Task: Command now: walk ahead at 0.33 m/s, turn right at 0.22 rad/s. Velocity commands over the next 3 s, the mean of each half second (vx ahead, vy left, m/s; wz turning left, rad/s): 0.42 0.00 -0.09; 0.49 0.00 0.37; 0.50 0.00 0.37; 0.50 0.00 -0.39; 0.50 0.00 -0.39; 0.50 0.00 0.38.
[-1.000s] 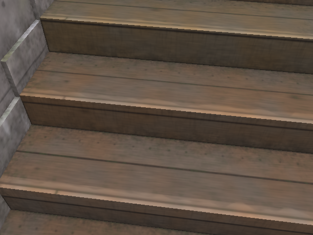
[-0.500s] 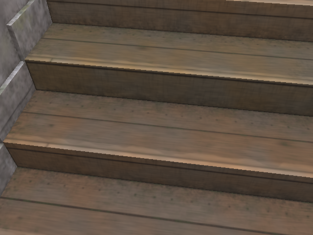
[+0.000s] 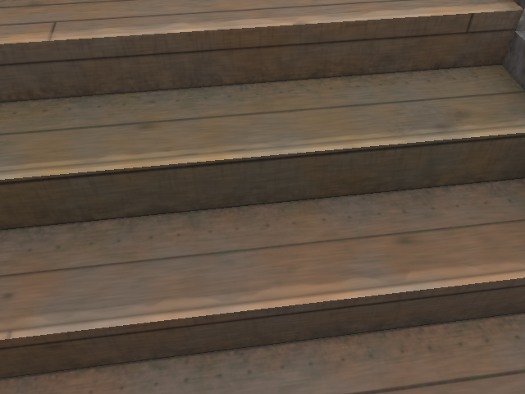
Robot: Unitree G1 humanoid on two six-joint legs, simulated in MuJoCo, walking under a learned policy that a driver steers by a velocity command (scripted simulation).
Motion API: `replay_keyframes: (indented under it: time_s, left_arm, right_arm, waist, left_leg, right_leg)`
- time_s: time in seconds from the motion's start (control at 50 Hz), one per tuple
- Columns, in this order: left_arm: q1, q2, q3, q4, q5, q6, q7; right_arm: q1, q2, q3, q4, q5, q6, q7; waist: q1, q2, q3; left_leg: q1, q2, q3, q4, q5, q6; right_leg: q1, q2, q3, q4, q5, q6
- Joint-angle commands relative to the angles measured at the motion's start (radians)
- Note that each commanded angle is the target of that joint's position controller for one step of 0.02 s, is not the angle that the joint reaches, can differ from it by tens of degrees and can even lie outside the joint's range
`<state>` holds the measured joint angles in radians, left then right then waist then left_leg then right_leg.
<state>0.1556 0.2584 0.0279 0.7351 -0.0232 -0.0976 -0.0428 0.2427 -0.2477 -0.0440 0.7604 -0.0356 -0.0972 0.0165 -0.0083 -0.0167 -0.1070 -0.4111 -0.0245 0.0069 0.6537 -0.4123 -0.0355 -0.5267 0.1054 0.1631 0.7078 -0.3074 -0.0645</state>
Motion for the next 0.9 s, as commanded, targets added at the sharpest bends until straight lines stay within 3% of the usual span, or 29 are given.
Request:
replay_keyframes:
  time_s: [0.02,0.04,0.08,0.12,0.18,0.26,0.34,0.4,0.42,0.44,0.46,0.48,0.5,0.52,0.56,0.6,0.62,0.66,0.68,0.7,0.72,0.74,0.76,0.78,0.8,0.82,0.84,0.86,0.9]
  left_arm:
    - [-0.138,0.028,-0.007,-0.103,0.081,-0.007,0.003]
    - [-0.154,0.037,-0.007,-0.069,0.086,-0.021,0.019]
    - [-0.105,0.043,0.003,-0.020,0.064,-0.015,0.058]
    - [-0.103,0.065,0.024,0.023,0.088,0.001,0.036]
    - [-0.103,0.094,0.047,0.047,0.078,0.000,-0.015]
    - [-0.115,0.048,0.038,0.011,0.077,0.003,-0.028]
    - [-0.211,0.016,0.015,-0.087,0.070,0.036,-0.005]
    - [0.021,0.063,0.041,-0.027,0.037,0.014,0.011]
    - [0.222,0.081,0.049,0.028,0.052,0.006,0.021]
    - [0.443,0.157,0.064,0.081,0.058,0.016,0.034]
    - [0.616,0.175,0.082,0.164,0.096,0.032,0.031]
    - [0.559,0.158,0.072,0.216,0.142,0.040,0.025]
    - [0.473,0.048,0.036,0.245,0.158,0.058,0.006]
    - [0.369,-0.066,-0.016,0.242,0.147,0.057,-0.012]
    - [0.301,-0.144,-0.058,0.297,0.133,0.057,-0.014]
    - [0.152,-0.119,-0.061,0.283,0.187,0.050,-0.003]
    - [0.054,-0.074,-0.060,0.261,0.208,0.032,-0.014]
    - [0.022,0.020,-0.042,0.203,0.169,0.005,-0.018]
    - [0.123,0.055,-0.033,0.223,0.144,0.003,-0.022]
    - [0.162,0.136,-0.018,0.235,0.103,-0.001,-0.033]
    - [0.202,0.207,0.000,0.235,0.078,-0.018,-0.038]
    - [0.230,0.241,0.013,0.253,0.054,-0.025,-0.042]
    - [0.242,0.222,0.019,0.257,0.040,-0.020,-0.050]
    - [0.340,0.173,0.015,0.284,0.091,-0.004,-0.072]
    - [0.416,0.083,-0.002,0.250,0.171,0.007,-0.092]
    - [0.324,0.054,-0.007,0.211,0.179,0.029,-0.123]
    - [0.225,0.044,0.005,0.197,0.109,0.040,-0.122]
    - [0.148,-0.002,-0.001,0.174,0.078,0.033,-0.092]
    - [0.049,-0.064,-0.036,0.118,0.100,0.032,-0.041]
  right_arm:
    - [0.065,-0.190,-0.056,-0.049,-0.016,-0.050,-0.018]
    - [0.033,-0.162,-0.048,-0.070,-0.036,-0.055,-0.035]
    - [0.038,-0.071,-0.019,-0.056,-0.012,-0.055,-0.032]
    - [0.076,-0.016,-0.001,-0.030,0.010,-0.042,-0.026]
    - [0.145,-0.061,-0.005,0.002,-0.006,-0.031,-0.005]
    - [0.037,-0.055,0.007,-0.013,-0.014,-0.025,0.029]
    - [0.157,-0.122,-0.019,0.089,0.012,-0.033,0.031]
    - [0.138,-0.135,-0.024,0.111,-0.018,-0.005,0.059]
    - [0.130,-0.071,-0.008,0.123,-0.030,0.002,0.073]
    - [0.220,0.033,0.029,0.112,-0.039,-0.007,0.091]
    - [0.078,0.009,0.020,0.105,-0.015,-0.019,0.105]
    - [0.009,0.035,0.019,0.098,0.019,-0.018,0.104]
    - [-0.048,0.039,0.022,0.082,0.033,-0.014,0.092]
    - [-0.029,0.051,0.026,0.058,0.013,0.006,0.082]
    - [-0.073,0.163,0.085,-0.039,0.002,0.061,0.075]
    - [-0.154,0.168,0.109,-0.110,0.022,0.074,0.073]
    - [-0.227,0.107,0.102,-0.155,0.030,0.075,0.071]
    - [-0.383,0.010,0.087,-0.208,0.038,0.102,0.076]
    - [-0.425,0.026,0.089,-0.219,0.039,0.105,0.073]
    - [-0.340,0.049,0.092,-0.187,0.031,0.117,0.084]
    - [-0.275,0.032,0.092,-0.169,0.026,0.131,0.090]
    - [-0.191,0.044,0.094,-0.144,0.013,0.141,0.094]
    - [-0.112,0.017,0.079,-0.118,0.006,0.140,0.081]
    - [0.030,-0.032,0.051,-0.058,0.022,0.138,0.056]
    - [0.180,-0.081,0.040,0.011,0.043,0.134,0.037]
    - [0.417,-0.148,0.018,0.108,0.004,0.130,0.021]
    - [0.484,-0.182,-0.006,0.133,-0.028,0.104,0.022]
    - [0.421,-0.131,-0.003,0.190,-0.022,0.071,0.018]
    - [0.231,0.062,0.040,0.254,-0.014,0.038,0.035]
  waist:
    - [-0.092,0.219,0.046]
    - [-0.093,0.109,0.063]
    - [-0.060,0.055,0.010]
    - [-0.055,0.072,0.032]
    - [-0.077,0.110,0.091]
    - [-0.037,0.111,0.128]
    - [-0.080,0.155,0.117]
    - [0.017,0.112,0.003]
    - [0.083,0.021,-0.096]
    - [0.108,-0.190,-0.280]
    - [0.236,-0.246,-0.108]
    - [0.193,-0.069,0.108]
    - [0.141,-0.026,0.205]
    - [0.067,-0.014,0.157]
    - [-0.014,-0.045,0.126]
    - [-0.082,-0.024,0.143]
    - [-0.120,0.069,0.118]
    - [-0.101,-0.009,0.067]
    - [-0.076,-0.074,0.078]
    - [-0.134,-0.112,0.047]
    - [-0.147,-0.080,0.021]
    - [-0.158,-0.161,0.020]
    - [-0.167,-0.197,-0.019]
    - [-0.137,-0.201,-0.123]
    - [-0.120,-0.015,-0.325]
    - [-0.219,0.210,-0.310]
    - [-0.236,0.260,-0.160]
    - [-0.181,0.200,0.005]
    - [-0.037,0.048,0.031]
  left_leg:
    - [0.446,0.408,-0.800,-0.418,-0.420,0.439]
    - [0.432,0.437,-0.833,-0.427,-0.332,0.458]
    - [0.393,0.298,-0.539,-0.392,-0.093,0.320]
    - [0.312,0.210,-0.355,-0.408,0.049,0.267]
    - [0.197,0.192,-0.286,-0.461,-0.003,0.287]
    - [-0.013,0.161,-0.167,-0.502,0.095,0.310]
    - [0.436,0.288,-0.269,-0.386,0.539,0.367]
    - [0.354,0.218,-0.157,-0.146,1.057,0.306]
    - [0.139,0.135,-0.083,0.074,0.962,0.234]
    - [-0.253,0.014,-0.033,0.426,0.501,0.145]
    - [-0.610,-0.095,-0.039,0.845,-0.125,0.122]
    - [-0.858,-0.062,-0.144,1.286,-0.038,0.188]
    - [-1.012,-0.041,-0.147,1.472,0.009,0.265]
    - [-1.027,-0.007,-0.180,1.537,0.070,0.320]
    - [-1.097,0.013,-0.183,1.768,0.022,0.384]
    - [-1.063,0.029,-0.093,1.723,0.035,0.378]
    - [-0.876,0.078,-0.020,1.378,0.210,0.360]
    - [-0.329,0.088,0.093,1.029,0.282,0.277]
    - [-0.247,0.041,0.131,0.982,0.201,0.223]
    - [-0.215,-0.020,0.207,0.938,0.197,0.187]
    - [-0.311,-0.039,0.206,0.740,0.164,0.173]
    - [-0.400,-0.053,0.186,0.579,0.106,0.168]
    - [-0.388,-0.110,0.219,0.389,0.102,0.172]
    - [-0.139,-0.147,0.130,0.389,0.222,0.214]
    - [0.291,-0.073,-0.209,0.313,0.383,0.344]
    - [0.501,0.070,-0.644,-0.062,0.188,0.466]
    - [0.404,0.162,-0.898,-0.289,-0.173,0.415]
    - [0.280,0.167,-0.853,-0.256,-0.259,0.358]
    - [0.117,0.123,-0.657,-0.191,-0.087,0.344]
  right_leg:
    - [-0.618,-0.022,0.034,0.323,-0.152,0.068]
    - [-0.691,-0.066,0.066,0.558,-0.068,0.071]
    - [-0.621,-0.074,0.031,0.700,0.071,0.064]
    - [-0.491,-0.073,-0.056,0.662,0.125,0.063]
    - [-0.393,-0.068,-0.151,0.624,0.127,0.087]
    - [0.024,-0.106,-0.253,0.297,0.179,0.061]
    - [-0.083,-0.115,-0.254,-0.079,-0.025,0.019]
    - [0.365,-0.062,-0.296,-0.284,0.250,-0.063]
    - [0.679,-0.126,-0.202,-0.279,0.352,-0.133]
    - [1.126,-0.357,0.119,-0.224,0.690,-0.375]
    - [1.098,-0.506,0.424,-0.415,0.461,-0.446]
    - [0.888,-0.523,0.346,-0.417,0.114,-0.353]
    - [0.718,-0.517,0.264,-0.425,-0.022,-0.297]
    - [0.602,-0.513,0.168,-0.432,0.011,-0.276]
    - [0.427,-0.480,0.057,-0.471,0.030,-0.235]
    - [0.211,-0.394,-0.120,-0.559,-0.023,-0.186]
    - [0.040,-0.322,-0.230,-0.617,-0.036,-0.149]
    - [-0.322,-0.257,-0.325,-0.829,0.022,-0.168]
    - [-0.275,-0.295,-0.304,-0.845,0.329,-0.189]
    - [-0.113,-0.332,-0.322,-0.722,1.064,-0.226]
    - [0.181,-0.362,-0.342,-0.600,1.490,-0.195]
    - [0.453,-0.423,-0.323,-0.495,1.679,-0.184]
    - [0.633,-0.425,-0.336,-0.361,1.790,-0.194]
    - [0.547,-0.394,-0.362,-0.151,1.884,-0.199]
    - [0.221,-0.349,-0.258,0.146,1.618,-0.160]
    - [-0.180,-0.146,-0.182,0.516,0.598,-0.106]
    - [-0.414,-0.041,0.020,0.961,0.316,-0.091]
    - [-0.598,-0.046,0.063,1.201,0.336,-0.097]
    - [-0.701,-0.057,0.085,1.349,0.334,-0.145]
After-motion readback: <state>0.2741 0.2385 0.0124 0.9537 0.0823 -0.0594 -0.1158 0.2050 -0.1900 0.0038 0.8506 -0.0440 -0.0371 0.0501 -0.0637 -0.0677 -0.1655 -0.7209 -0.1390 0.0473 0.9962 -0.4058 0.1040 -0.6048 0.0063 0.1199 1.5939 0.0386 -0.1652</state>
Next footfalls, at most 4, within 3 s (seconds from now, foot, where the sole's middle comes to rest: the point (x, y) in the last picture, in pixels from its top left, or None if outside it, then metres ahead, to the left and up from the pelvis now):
0.40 right None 0.16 -0.10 -0.76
0.76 left None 0.45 0.09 -0.60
1.22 right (301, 254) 0.74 -0.06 -0.44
1.78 left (164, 131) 1.00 0.26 -0.28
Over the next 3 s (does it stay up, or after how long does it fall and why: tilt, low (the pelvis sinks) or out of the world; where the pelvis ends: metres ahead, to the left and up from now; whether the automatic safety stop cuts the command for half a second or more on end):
stays up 1.52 0.17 0.73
